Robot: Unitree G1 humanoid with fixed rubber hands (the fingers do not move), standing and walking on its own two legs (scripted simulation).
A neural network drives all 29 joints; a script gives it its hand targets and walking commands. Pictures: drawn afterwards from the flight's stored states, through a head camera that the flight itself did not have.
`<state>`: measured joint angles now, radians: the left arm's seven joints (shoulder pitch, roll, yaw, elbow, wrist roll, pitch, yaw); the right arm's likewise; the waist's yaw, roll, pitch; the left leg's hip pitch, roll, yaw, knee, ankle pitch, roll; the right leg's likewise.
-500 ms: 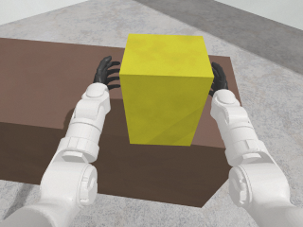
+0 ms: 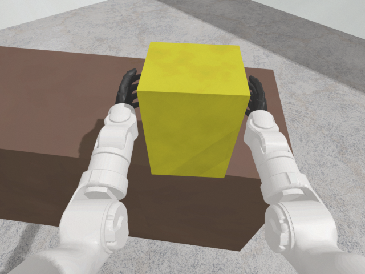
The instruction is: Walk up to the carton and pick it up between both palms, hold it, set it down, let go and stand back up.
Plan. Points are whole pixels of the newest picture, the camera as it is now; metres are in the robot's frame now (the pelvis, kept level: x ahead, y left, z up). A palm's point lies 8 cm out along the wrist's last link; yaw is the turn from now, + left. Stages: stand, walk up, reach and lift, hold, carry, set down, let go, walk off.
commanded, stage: reach and lift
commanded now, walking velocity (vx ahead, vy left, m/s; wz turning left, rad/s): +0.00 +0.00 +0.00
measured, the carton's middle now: (190, 116) +0.45 +0.00 +0.09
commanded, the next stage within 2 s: none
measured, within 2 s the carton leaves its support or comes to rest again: leaves its support in 0.38 s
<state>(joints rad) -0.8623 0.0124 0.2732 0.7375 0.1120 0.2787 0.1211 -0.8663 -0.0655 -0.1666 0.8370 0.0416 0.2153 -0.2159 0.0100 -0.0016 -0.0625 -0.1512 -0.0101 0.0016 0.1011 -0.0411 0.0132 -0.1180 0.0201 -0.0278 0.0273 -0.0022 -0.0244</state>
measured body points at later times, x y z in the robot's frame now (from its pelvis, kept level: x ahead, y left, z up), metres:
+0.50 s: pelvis +0.01 -0.01 +0.00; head +0.00 +0.00 +0.45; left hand +0.43 +0.15 +0.18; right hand +0.44 -0.14 +0.17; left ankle +0.00 +0.11 -0.76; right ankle +0.00 -0.10 -0.76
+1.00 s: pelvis +0.00 +0.00 +0.00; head -0.02 +0.00 +0.45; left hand +0.43 +0.15 +0.23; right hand +0.44 -0.13 +0.22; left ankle +0.00 +0.11 -0.76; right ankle +0.00 -0.10 -0.76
